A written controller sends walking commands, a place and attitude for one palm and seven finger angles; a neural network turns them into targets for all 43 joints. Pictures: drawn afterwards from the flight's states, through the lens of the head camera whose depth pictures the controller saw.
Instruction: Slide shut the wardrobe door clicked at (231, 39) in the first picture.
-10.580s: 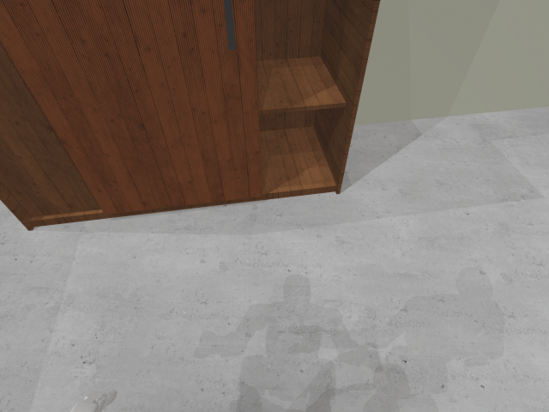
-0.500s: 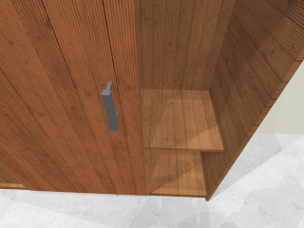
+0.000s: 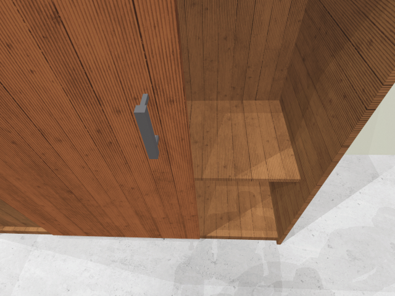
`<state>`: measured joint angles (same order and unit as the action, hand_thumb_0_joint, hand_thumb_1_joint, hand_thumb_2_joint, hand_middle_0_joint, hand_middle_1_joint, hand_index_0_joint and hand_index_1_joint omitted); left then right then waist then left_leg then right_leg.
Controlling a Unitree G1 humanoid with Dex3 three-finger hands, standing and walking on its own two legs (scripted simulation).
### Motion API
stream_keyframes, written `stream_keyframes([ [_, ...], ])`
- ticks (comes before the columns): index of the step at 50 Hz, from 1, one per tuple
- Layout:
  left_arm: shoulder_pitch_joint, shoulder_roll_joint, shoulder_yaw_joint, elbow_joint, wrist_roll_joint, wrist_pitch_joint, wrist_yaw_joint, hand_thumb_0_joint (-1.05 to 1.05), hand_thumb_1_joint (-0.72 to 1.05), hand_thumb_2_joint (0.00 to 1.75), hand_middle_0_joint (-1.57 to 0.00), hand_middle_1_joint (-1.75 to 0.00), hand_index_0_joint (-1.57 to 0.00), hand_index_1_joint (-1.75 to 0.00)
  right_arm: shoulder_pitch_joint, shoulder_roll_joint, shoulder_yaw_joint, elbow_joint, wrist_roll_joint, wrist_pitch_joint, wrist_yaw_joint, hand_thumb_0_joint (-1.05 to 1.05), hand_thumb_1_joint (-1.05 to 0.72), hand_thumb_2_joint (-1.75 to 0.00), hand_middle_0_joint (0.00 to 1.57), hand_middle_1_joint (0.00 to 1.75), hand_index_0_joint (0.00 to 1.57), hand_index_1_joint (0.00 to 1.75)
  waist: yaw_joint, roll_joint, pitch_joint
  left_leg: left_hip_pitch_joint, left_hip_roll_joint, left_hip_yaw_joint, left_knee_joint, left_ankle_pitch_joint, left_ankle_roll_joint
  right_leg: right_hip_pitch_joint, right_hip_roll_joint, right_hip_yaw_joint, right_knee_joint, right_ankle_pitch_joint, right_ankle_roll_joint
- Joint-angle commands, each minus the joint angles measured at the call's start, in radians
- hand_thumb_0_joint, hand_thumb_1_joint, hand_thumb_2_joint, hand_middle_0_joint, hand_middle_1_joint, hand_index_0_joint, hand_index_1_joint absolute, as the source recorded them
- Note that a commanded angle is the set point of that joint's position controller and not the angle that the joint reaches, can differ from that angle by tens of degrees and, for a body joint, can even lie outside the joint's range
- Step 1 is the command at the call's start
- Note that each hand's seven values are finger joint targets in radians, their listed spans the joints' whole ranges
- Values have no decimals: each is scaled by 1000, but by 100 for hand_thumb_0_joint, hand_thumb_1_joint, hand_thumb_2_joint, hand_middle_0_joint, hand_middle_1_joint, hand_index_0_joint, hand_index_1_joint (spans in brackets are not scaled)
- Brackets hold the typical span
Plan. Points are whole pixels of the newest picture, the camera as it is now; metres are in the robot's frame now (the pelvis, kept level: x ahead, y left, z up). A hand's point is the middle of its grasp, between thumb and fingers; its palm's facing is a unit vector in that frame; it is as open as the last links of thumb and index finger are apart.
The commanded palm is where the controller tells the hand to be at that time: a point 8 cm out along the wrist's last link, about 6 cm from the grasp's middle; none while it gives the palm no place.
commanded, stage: look again from close up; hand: left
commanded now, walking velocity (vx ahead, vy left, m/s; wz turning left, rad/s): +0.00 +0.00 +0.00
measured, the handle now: (149, 127) +0.44 +0.13 +0.10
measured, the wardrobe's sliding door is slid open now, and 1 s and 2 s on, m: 0.38 0.38 0.38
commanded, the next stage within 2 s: raise the hand with hooked fingers in 0.98 s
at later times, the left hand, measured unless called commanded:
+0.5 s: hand out of the picture +0.02 +0.19 -0.17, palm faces -0.02 -0.98 -0.20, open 7.3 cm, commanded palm none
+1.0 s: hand out of the picture +0.01 +0.21 -0.17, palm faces -0.02 -0.98 -0.19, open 7.3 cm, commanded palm none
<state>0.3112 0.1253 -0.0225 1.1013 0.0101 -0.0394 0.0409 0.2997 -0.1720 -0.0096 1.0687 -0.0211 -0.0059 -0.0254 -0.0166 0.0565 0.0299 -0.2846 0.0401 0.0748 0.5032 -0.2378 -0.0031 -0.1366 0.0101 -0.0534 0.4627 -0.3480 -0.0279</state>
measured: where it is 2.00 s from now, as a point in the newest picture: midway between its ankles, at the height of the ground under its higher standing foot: outside the picture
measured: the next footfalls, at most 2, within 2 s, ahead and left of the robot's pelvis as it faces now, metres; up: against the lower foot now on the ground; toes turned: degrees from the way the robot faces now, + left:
none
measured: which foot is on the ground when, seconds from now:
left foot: down 0.00-1.00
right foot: down 0.00-1.00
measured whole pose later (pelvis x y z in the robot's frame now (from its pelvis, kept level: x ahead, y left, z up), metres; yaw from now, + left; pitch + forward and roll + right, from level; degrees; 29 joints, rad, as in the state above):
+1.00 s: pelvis +0.01 +0.04 +0.00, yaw -1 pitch +0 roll +0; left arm 0.30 0.16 -0.03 1.07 0.01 -0.01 0.05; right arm 0.24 -0.16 0.01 1.13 -0.01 0.00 -0.02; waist 0.00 -0.02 0.04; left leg -0.21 -0.01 0.12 0.45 -0.24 0.05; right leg -0.07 -0.04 -0.02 0.41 -0.33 0.03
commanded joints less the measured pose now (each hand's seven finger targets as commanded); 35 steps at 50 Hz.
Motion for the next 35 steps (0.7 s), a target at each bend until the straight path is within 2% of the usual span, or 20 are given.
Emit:
stream_keyframes([
  [1,43,121,17,-63,0,-13,16,0,90,90,-20,-30,-20,-30,45,-83,-9,-47,2,-23,-1,0,-90,-90,20,30,20,30,5,-123,-34,86,56,-100,-15,211,44,-60,-123,134,-59,409,-20],
  [5,50,125,18,-75,0,-2,19,0,90,90,-20,-30,-20,-30,25,-92,-11,-41,7,-16,-4,0,-90,-90,20,30,20,30,10,-83,1,94,65,-100,-26,258,51,-74,-111,120,-43,366,-13],
  [6,59,132,17,-78,1,-1,19,0,90,90,-20,-30,-20,-30,16,-94,-10,-39,7,-17,-4,0,-90,-90,20,30,20,30,19,-82,-5,99,66,-96,-21,284,52,-67,-115,121,-46,398,-9],
  [7,55,132,17,-77,1,0,19,0,90,90,-20,-30,-20,-30,11,-96,-10,-36,7,-16,-4,0,-90,-90,20,30,20,30,13,-75,-8,108,68,-93,-26,284,52,-67,-115,120,-43,392,-10],
  [9,45,138,17,-87,1,5,19,0,90,90,-20,-30,-20,-30,-1,-101,-10,-33,8,-12,-4,0,-90,-90,20,30,20,30,15,-42,10,107,68,-97,-38,264,53,-76,-110,119,-55,328,-9],
  [11,50,146,18,-92,3,7,18,0,90,90,-20,-30,-20,-30,-14,-104,-9,-36,9,-10,-2,0,-90,-90,20,30,20,30,20,-63,20,106,70,-100,-45,246,56,-79,-111,119,-72,306,-4],
  [13,41,151,17,-94,3,9,17,0,90,90,-20,-30,-20,-30,-20,-110,-8,-33,9,-8,-1,0,-90,-90,20,30,20,30,15,-48,19,110,69,-97,-57,216,52,-79,-112,123,-79,277,-5],
  [15,34,150,16,-98,2,11,16,0,90,90,-20,-30,-20,-30,-25,-113,-7,-32,9,-6,1,0,-90,-90,20,30,20,30,13,-61,24,114,71,-100,-70,197,54,-83,-111,119,-89,247,-3],
  [20,37,155,15,-101,3,11,15,0,90,90,-20,-30,-20,-30,-34,-119,-5,-26,11,-6,3,0,-90,-90,20,30,20,30,14,-62,13,131,74,-99,-82,199,55,-72,-115,114,-101,247,2],
  [26,49,153,14,-95,3,11,15,0,90,90,-20,-30,-20,-30,-36,-120,-2,-12,13,-7,3,0,-90,-90,20,30,20,30,17,-74,2,143,74,-102,-85,231,59,-53,-118,104,-103,270,6],
  [30,59,147,15,-87,2,13,17,0,90,90,-20,-30,-20,-30,-23,-123,1,1,13,-10,0,0,-90,-90,20,30,20,30,15,-54,-29,167,77,-102,-81,292,63,-31,-119,97,-94,293,8],
  [35,72,141,12,-74,2,15,18,0,90,90,-20,-30,-20,-30,-16,-116,1,14,15,-10,-1,0,-90,-90,20,30,20,30,18,-55,-7,165,78,-104,-93,286,65,-37,-120,90,-102,276,10],
])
